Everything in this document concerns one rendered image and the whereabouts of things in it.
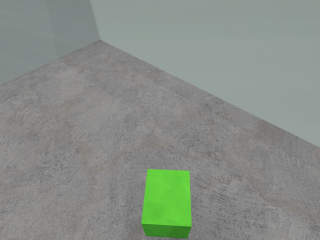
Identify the carton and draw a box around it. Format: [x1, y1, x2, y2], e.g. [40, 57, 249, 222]
[141, 169, 192, 239]

